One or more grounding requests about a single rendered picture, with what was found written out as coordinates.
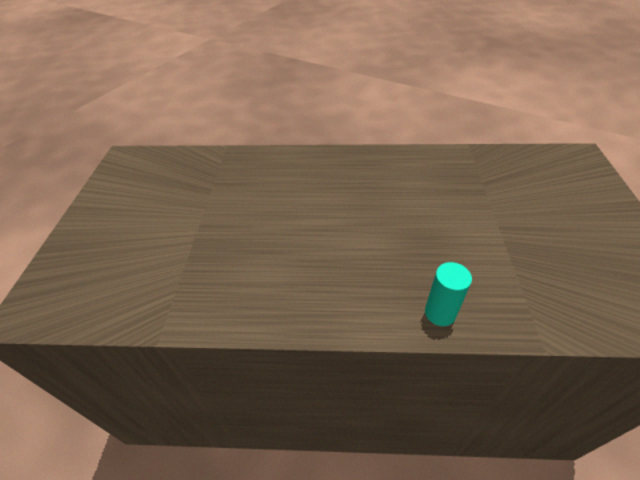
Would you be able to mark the can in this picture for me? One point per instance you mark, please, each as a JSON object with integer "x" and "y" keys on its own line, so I can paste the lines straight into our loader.
{"x": 449, "y": 288}

